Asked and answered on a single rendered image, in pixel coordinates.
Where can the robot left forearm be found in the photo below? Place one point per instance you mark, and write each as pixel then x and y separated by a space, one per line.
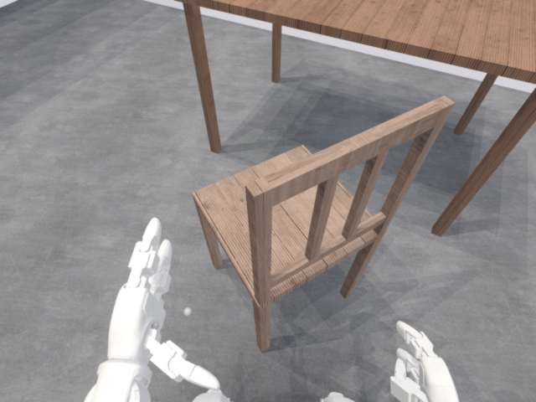
pixel 121 380

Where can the chair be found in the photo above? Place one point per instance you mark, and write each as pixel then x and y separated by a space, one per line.
pixel 287 220

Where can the robot right hand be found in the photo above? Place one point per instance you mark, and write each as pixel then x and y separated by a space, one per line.
pixel 430 379

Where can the table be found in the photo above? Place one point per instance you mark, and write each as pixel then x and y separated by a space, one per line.
pixel 497 37

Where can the robot left hand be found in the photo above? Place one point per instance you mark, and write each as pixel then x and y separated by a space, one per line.
pixel 139 304

